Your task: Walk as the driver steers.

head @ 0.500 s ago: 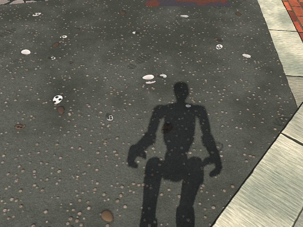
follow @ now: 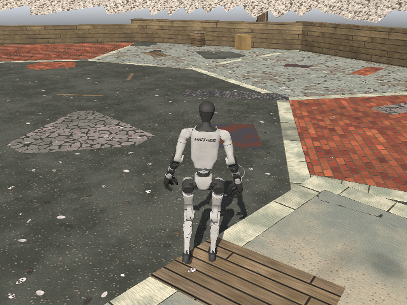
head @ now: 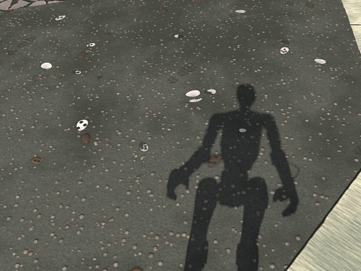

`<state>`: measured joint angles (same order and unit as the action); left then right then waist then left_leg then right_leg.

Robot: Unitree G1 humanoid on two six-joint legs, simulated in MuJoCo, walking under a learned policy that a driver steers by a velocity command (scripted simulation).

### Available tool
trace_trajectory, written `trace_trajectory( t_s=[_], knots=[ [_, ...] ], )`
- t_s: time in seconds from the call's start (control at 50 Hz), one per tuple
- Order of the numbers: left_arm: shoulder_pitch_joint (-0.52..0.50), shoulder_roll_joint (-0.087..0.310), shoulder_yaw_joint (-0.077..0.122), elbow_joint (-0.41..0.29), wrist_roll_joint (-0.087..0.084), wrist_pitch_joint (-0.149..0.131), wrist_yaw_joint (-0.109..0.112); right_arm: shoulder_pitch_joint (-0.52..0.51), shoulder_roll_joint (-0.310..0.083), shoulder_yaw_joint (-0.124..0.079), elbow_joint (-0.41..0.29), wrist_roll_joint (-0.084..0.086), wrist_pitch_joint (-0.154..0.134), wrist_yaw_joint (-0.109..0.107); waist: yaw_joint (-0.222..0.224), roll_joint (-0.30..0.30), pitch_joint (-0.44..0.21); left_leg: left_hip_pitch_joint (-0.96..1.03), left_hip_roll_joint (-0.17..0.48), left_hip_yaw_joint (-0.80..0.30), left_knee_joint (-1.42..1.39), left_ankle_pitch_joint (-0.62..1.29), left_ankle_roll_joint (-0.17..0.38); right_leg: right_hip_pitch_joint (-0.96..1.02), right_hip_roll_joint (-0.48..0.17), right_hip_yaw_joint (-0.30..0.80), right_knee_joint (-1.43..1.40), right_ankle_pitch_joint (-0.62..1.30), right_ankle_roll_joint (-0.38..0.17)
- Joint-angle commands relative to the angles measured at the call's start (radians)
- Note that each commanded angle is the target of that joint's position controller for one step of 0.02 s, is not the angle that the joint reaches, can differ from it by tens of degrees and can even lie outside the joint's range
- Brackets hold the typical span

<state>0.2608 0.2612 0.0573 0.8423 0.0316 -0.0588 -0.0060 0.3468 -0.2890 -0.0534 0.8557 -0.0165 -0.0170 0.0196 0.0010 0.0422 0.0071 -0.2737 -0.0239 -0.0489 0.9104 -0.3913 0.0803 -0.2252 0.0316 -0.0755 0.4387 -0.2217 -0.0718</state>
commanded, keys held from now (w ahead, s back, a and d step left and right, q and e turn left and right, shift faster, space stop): w+q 0.86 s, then q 0.14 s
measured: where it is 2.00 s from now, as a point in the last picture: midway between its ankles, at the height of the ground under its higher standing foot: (165, 256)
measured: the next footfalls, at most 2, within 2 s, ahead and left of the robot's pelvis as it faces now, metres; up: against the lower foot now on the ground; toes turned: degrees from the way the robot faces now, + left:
left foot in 0.52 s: +0.42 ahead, +0.14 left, -0.13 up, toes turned +22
right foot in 0.94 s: +0.71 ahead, +0.03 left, -0.13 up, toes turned +31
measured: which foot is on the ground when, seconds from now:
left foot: up 0.00-0.50, down 0.52-0.94, up 0.96-1.00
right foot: down 0.00-0.52, up 0.54-0.92, down 0.94-1.00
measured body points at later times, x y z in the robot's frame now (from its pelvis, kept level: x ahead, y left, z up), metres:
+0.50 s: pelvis +0.26 +0.03 -0.10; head +0.30 +0.05 +0.35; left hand +0.11 +0.24 -0.24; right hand +0.52 -0.14 -0.21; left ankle +0.40 +0.13 -0.83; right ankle +0.02 -0.08 -0.73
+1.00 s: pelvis +0.54 +0.06 -0.14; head +0.57 +0.06 +0.30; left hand +0.59 +0.37 -0.23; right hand +0.71 -0.17 -0.28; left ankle +0.39 +0.11 -0.82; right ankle +0.67 +0.01 -0.87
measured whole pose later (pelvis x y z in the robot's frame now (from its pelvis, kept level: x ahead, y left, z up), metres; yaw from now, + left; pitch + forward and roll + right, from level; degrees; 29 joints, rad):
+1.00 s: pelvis +0.54 +0.06 -0.14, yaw +33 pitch +1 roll +2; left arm 0.07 0.23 0.01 0.74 0.04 -0.08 0.00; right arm 0.36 -0.30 -0.09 0.86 -0.01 -0.03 0.00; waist -0.08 0.01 0.02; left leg -0.28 -0.12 -0.10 0.92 -0.53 0.07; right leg -0.45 -0.05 -0.01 0.62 -0.20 0.00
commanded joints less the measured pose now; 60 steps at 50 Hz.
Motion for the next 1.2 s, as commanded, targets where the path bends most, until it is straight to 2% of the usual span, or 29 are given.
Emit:
trace_trajectory(
  t_s=[0.02, 0.1, 0.22, 0.34, 0.44, 0.5, 0.52, 0.54, 0.56, 0.58, 0.6, 0.62, 0.64, 0.66, 0.68, 0.7, 0.74, 0.78, 0.82, 0.86, 0.92, 0.94, 0.96, 0.98, 1.0, 1.02, 1.04, 1.08, 1.2],
  knots=[
    [0.056, 0.092, 0.015, -0.033, 0.0, -0.024, 0.018, -0.022, -0.073, -0.014, -0.059, -0.014, -0.006, 0.013, 0.025, -0.104, 0.022, -0.306, 0.061, -0.017, 0.107, 0.094, -0.008, 0.215, -0.273, 0.287, -0.296, 0.016, -0.078],
    [0.105, 0.117, 0.018, 0.003, -0.002, -0.057, 0.015, -0.083, -0.081, -0.026, -0.093, -0.016, 0.021, 0.029, 0.014, -0.09, 0.045, -0.358, 0.065, -0.007, 0.123, 0.28, -0.034, 0.193, -0.256, 0.124, -0.284, 0.272, -0.094],
    [0.102, 0.07, 0.004, 0.05, -0.015, -0.074, 0.032, -0.171, -0.051, -0.031, -0.131, -0.023, 0.026, 0.042, -0.011, -0.107, 0.075, -0.368, 0.065, 0.004, -0.132, 0.61, -0.031, 0.167, -0.216, -0.023, -0.183, 0.324, -0.059],
    [0.252, 0.067, 0.001, 0.094, 0.018, -0.058, 0.058, -0.366, -0.024, -0.018, -0.19, -0.032, 0.015, 0.056, 0.101, -0.035, 0.151, -0.495, 0.075, 0.067, -0.341, 0.721, -0.005, 0.287, -0.265, -0.033, 0.007, 0.196, -0.067],
    [0.325, 0.046, -0.014, 0.125, -0.006, -0.041, 0.084, -0.431, 0.028, 0.006, -0.183, -0.044, -0.003, 0.072, 0.138, -0.015, 0.199, -0.372, 0.041, 0.169, -0.517, 0.775, 0.028, 0.255, -0.271, -0.073, 0.182, 0.377, -0.023],
    [0.318, 0.089, -0.01, 0.132, -0.008, -0.022, 0.077, -0.102, -0.035, -0.024, -0.043, -0.049, -0.007, 0.043, -0.01, -0.058, 0.018, 0.032, -0.023, 0.205, -0.476, 0.628, 0.089, 0.178, -0.268, -0.086, 0.63, 0.698, -0.017],
    [0.268, 0.105, 0.0, 0.128, -0.017, -0.025, 0.058, 0.071, -0.068, -0.049, 0.024, -0.038, -0.004, 0.027, -0.127, 0.015, -0.111, 0.365, -0.009, 0.178, -0.528, 0.71, 0.115, 0.023, -0.195, -0.139, 0.929, 0.473, 0.002],
    [0.295, 0.041, -0.003, 0.107, -0.04, -0.031, 0.042, 0.127, -0.193, -0.082, 0.044, -0.05, -0.007, 0.025, -0.114, 0.191, -0.209, 0.77, 0.203, -0.014, -0.255, 1.209, 0.269, -0.428, -0.054, -0.151, 1.469, -0.54, 0.043],
    [0.231, 0.091, 0.001, 0.038, -0.066, -0.033, 0.048, 0.23, -0.227, -0.091, 0.018, 0.008, -0.001, 0.021, -0.203, 0.078, -0.482, 1.053, 0.427, -0.333, -0.156, 1.307, 0.455, -0.651, -0.061, 0.041, 1.643, -0.583, 0.069],
    [0.115, 0.105, -0.009, -0.036, -0.074, -0.041, 0.042, 0.272, -0.223, -0.085, -0.005, -0.008, 0.014, -0.018, -0.238, -0.019, -0.499, 1.034, 0.47, -0.496, -0.368, 0.883, 0.482, -0.811, -0.064, 0.087, 1.585, -0.456, 0.09],
    [0.029, 0.074, -0.026, -0.067, -0.036, -0.045, 0.037, 0.185, -0.191, -0.079, 0.014, -0.01, 0.031, -0.051, -0.167, -0.049, -0.346, 0.848, 0.434, -0.527, -0.54, 0.411, 0.406, -0.879, -0.104, 0.103, 1.421, -0.329, 0.08],
    [-0.003, 0.083, -0.023, -0.053, -0.001, -0.035, 0.035, 0.092, -0.136, -0.062, 0.011, 0.0, 0.029, -0.059, -0.121, -0.129, -0.184, 0.606, 0.396, -0.478, -0.605, 0.319, 0.361, -0.827, -0.122, 0.079, 1.332, -0.303, 0.08],
    [0.041, 0.083, -0.021, -0.044, 0.034, -0.016, 0.031, 0.041, -0.117, -0.053, 0.0, 0.005, 0.016, -0.054, -0.064, -0.162, -0.113, 0.388, 0.406, -0.481, -0.617, 0.362, 0.372, -0.729, -0.133, 0.089, 1.319, -0.322, 0.074],
    [0.083, 0.07, -0.022, -0.029, 0.05, 0.006, 0.025, -0.006, -0.098, -0.039, -0.019, 0.006, -0.001, -0.04, 0.003, -0.224, -0.044, 0.149, 0.376, -0.435, -0.643, 0.316, 0.344, -0.601, -0.176, 0.116, 1.168, -0.322, 0.075],
    [0.053, 0.032, -0.028, -0.046, 0.05, 0.02, 0.022, -0.033, -0.094, -0.036, -0.009, 0.002, -0.024, -0.031, 0.031, -0.198, 0.015, -0.014, 0.322, -0.392, -0.66, 0.325, 0.321, -0.543, -0.191, 0.138, 1.093, -0.255, 0.078],
    [-0.017, 0.023, -0.031, -0.092, 0.028, 0.021, 0.016, -0.071, -0.115, -0.035, -0.004, 0.0, -0.047, -0.027, 0.064, -0.159, 0.079, -0.125, 0.244, -0.315, -0.722, 0.349, 0.282, -0.508, -0.202, 0.136, 0.87, -0.108, 0.1],
    [-0.029, 0.004, -0.042, -0.099, 0.025, 0.013, 0.001, -0.126, -0.125, -0.041, -0.012, 0.003, -0.059, -0.017, 0.08, -0.05, 0.053, -0.282, 0.098, -0.139, -0.713, 0.467, 0.207, -0.241, -0.166, 0.083, 0.53, 0.125, 0.11],
    [-0.049, 0.005, -0.042, -0.092, -0.002, 0.008, -0.009, -0.099, -0.109, -0.044, -0.015, 0.014, -0.056, -0.004, 0.044, 0.036, 0.002, -0.226, 0.075, -0.107, -0.683, 0.498, 0.169, -0.141, -0.129, 0.071, 0.383, 0.267, 0.112],
    [-0.123, 0.027, -0.038, -0.107, -0.017, 0.007, -0.008, -0.045, -0.112, -0.05, -0.01, 0.022, -0.047, 0.004, -0.006, 0.036, -0.006, -0.112, 0.097, -0.159, -0.656, 0.422, 0.153, -0.154, -0.114, 0.077, 0.273, 0.301, 0.112],
    [-0.212, 0.05, -0.03, -0.138, -0.013, 0.005, -0.005, 0.014, -0.12, -0.054, -0.013, 0.008, -0.034, 0.006, -0.048, 0.019, 0.014, -0.036, 0.126, -0.239, -0.619, 0.31, 0.141, -0.163, -0.094, 0.079, 0.195, 0.205, 0.116],
    [-0.09, 0.083, -0.01, -0.113, 0.007, -0.023, 0.006, 0.034, -0.129, -0.062, -0.017, -0.011, -0.027, -0.008, 0.012, 0.003, 0.014, -0.006, 0.079, -0.277, -0.395, 0.343, 0.082, -0.004, -0.053, 0.083, 0.045, 0.06, 0.096],
    [0.031, 0.143, 0.007, -0.096, 0.023, -0.044, 0.014, 0.034, -0.078, -0.052, -0.035, -0.003, -0.035, -0.011, 0.06, -0.072, -0.069, -0.057, 0.0, -0.203, -0.173, 0.288, 0.044, 0.151, -0.184, 0.197, 0.014, 0.065, 0.06],
    [0.127, 0.258, 0.03, -0.102, 0.039, -0.043, 0.024, 0.114, 0.019, -0.033, -0.08, 0.033, -0.039, -0.022, 0.045, -0.307, -0.222, -0.278, -0.131, -0.031, 0.132, -0.144, -0.003, 0.405, -0.512, 0.536, -0.016, 0.261, -0.045],
    [0.118, 0.247, 0.037, -0.09, 0.008, -0.022, 0.022, 0.118, -0.059, -0.048, -0.083, 0.007, -0.023, -0.029, 0.032, -0.314, -0.264, -0.4, -0.102, -0.009, 0.269, -0.272, -0.009, 0.388, -0.554, 0.734, -0.053, 0.328, -0.128],
    [0.066, 0.158, 0.014, -0.112, 0.0, -0.015, 0.022, 0.074, -0.091, -0.057, -0.069, -0.01, -0.006, -0.028, 0.026, -0.165, -0.162, -0.417, -0.049, -0.041, 0.334, -0.202, -0.014, 0.307, -0.492, 0.595, -0.042, 0.35, -0.12],
    [0.012, 0.102, 0.0, -0.114, -0.002, -0.011, 0.022, 0.023, -0.083, -0.058, -0.074, -0.009, 0.003, -0.017, 0.017, -0.127, -0.093, -0.403, -0.024, -0.027, 0.318, -0.13, -0.027, 0.222, -0.43, 0.436, -0.043, 0.443, -0.096],
    [-0.026, 0.078, -0.007, -0.116, 0.0, -0.005, 0.023, 0.004, -0.07, -0.059, -0.081, -0.005, 0.013, -0.005, 0.0, -0.167, -0.066, -0.375, 0.003, -0.014, 0.295, -0.078, -0.043, 0.167, -0.378, 0.315, -0.058, 0.522, -0.075],
    [-0.044, 0.083, -0.003, -0.108, -0.003, -0.002, 0.021, 0.018, -0.055, -0.057, -0.081, -0.011, 0.04, 0.014, -0.024, -0.222, -0.057, -0.307, 0.002, 0.014, 0.286, -0.011, -0.071, 0.089, -0.328, 0.187, -0.076, 0.613, -0.07],
    [-0.04, 0.114, 0.014, -0.086, -0.01, 0.001, 0.022, -0.101, -0.024, -0.035, -0.144, -0.012, 0.066, 0.032, -0.024, -0.202, -0.061, -0.246, 0.03, 0.058, 0.053, 0.132, -0.077, 0.046, -0.346, 0.038, -0.113, 0.547, -0.088]
  ],
)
